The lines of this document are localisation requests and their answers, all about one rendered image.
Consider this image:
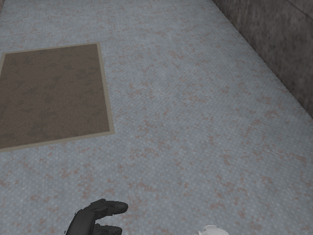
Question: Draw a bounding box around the robot left hand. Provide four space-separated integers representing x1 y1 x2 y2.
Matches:
65 199 128 235

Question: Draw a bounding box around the right robot shin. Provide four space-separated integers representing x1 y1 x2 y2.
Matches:
202 225 229 234

